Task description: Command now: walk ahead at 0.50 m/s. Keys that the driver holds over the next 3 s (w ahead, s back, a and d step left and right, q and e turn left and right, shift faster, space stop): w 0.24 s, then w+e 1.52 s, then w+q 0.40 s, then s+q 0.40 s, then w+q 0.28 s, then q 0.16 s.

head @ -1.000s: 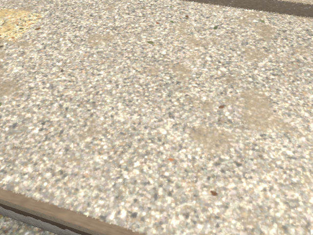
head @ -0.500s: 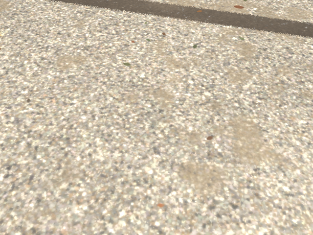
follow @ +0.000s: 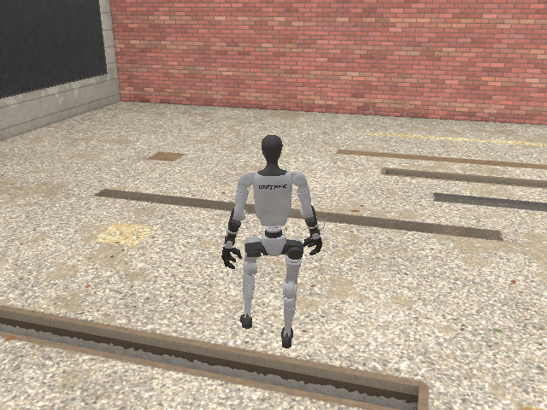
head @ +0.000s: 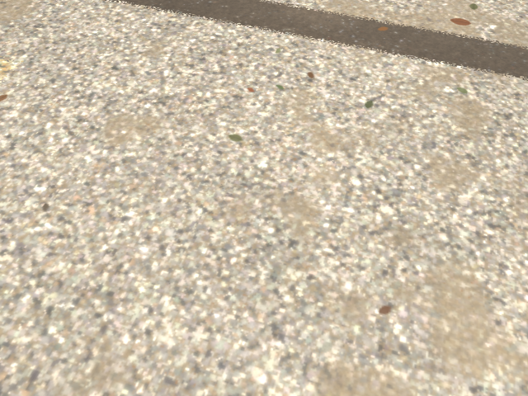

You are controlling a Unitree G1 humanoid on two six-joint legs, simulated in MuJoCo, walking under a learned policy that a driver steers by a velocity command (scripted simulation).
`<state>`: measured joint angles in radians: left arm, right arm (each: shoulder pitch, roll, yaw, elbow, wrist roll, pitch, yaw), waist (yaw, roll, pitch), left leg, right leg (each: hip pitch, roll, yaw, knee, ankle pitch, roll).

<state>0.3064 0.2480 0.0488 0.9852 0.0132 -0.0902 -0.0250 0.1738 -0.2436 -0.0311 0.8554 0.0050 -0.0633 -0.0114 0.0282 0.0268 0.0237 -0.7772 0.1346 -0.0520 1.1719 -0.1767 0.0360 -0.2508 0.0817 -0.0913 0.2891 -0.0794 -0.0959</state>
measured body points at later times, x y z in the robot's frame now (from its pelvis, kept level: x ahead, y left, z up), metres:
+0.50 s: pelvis +0.27 +0.09 +0.01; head +0.28 +0.11 +0.45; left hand +0.39 +0.36 -0.13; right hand +0.29 -0.18 -0.12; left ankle +0.27 +0.18 -0.74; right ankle +0.29 -0.09 -0.66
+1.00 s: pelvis +0.54 +0.00 -0.01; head +0.57 -0.01 +0.44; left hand +0.73 +0.23 -0.12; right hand +0.59 -0.30 -0.11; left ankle +0.55 +0.18 -0.64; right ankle +0.56 -0.06 -0.74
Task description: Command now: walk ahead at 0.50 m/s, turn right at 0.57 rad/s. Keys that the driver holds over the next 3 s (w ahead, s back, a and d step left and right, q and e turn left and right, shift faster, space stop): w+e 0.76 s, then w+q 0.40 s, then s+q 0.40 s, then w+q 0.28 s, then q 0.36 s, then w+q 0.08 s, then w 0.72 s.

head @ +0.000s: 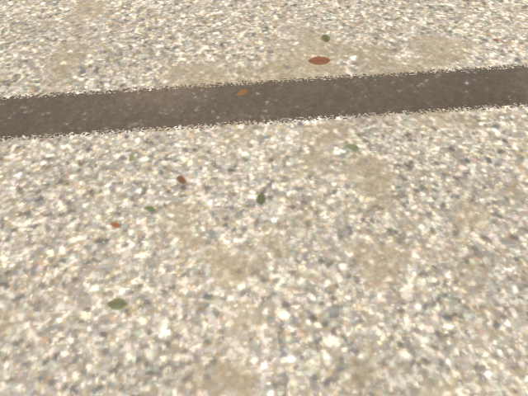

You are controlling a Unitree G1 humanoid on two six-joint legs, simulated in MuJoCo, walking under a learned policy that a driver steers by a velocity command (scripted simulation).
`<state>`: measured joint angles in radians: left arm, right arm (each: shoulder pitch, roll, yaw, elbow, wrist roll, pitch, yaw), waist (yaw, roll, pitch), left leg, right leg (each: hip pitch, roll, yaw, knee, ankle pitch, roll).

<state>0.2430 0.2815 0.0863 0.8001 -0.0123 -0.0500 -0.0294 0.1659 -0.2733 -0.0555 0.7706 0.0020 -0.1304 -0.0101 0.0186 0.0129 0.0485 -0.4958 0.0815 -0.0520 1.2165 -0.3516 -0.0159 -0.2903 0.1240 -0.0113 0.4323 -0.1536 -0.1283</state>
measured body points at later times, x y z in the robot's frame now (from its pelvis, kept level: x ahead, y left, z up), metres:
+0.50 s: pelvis +0.28 +0.05 +0.00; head +0.30 +0.04 +0.45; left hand +0.48 +0.28 -0.10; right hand +0.32 -0.25 -0.10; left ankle +0.34 +0.15 -0.74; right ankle +0.22 -0.07 -0.65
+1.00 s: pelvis +0.50 -0.12 +0.00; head +0.51 -0.15 +0.45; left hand +0.73 +0.06 -0.09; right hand +0.45 -0.41 -0.12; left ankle +0.55 +0.05 -0.64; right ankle +0.48 -0.20 -0.74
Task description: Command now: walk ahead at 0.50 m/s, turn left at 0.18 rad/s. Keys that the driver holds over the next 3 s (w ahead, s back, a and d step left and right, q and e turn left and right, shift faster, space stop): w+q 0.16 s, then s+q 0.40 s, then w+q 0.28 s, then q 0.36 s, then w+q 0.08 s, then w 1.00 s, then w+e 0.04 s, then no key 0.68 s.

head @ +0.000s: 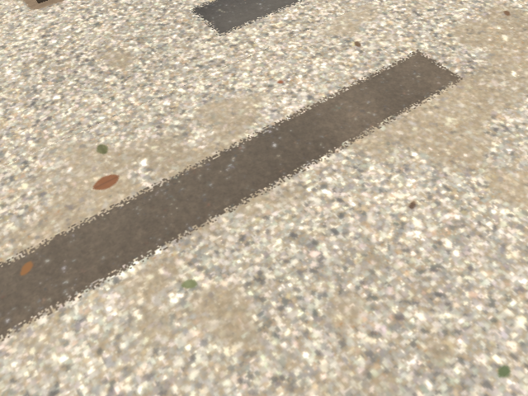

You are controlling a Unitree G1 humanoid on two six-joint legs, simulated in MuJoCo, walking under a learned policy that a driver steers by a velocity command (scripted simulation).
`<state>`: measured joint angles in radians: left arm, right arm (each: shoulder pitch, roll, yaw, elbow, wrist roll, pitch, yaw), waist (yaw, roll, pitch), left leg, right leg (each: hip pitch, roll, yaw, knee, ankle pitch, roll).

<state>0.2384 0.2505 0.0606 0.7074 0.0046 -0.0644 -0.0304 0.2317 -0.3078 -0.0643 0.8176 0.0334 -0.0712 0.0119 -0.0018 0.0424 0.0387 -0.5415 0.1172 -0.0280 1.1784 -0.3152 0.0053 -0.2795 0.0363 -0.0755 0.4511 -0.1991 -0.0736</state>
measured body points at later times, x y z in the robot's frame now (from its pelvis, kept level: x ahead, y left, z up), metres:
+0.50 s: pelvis +0.22 +0.05 -0.01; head +0.27 +0.07 +0.43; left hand +0.29 +0.35 -0.13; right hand +0.44 -0.18 -0.11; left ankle +0.31 +0.14 -0.74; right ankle +0.19 -0.12 -0.64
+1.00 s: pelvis +0.29 +0.01 +0.01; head +0.31 -0.01 +0.46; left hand +0.16 +0.28 -0.09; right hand +0.59 -0.12 -0.09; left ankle +0.26 +0.18 -0.64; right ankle +0.31 -0.11 -0.74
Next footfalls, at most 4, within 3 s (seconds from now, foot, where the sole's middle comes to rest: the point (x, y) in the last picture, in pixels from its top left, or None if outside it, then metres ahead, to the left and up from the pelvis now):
0.34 left None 0.35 0.15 -0.78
0.80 right None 0.35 -0.09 -0.78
1.24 left None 0.31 0.22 -0.78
1.66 right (223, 342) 0.61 0.17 -0.78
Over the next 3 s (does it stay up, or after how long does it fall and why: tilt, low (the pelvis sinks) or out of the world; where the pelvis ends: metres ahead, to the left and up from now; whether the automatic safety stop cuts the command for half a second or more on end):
stays up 0.79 0.59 -0.01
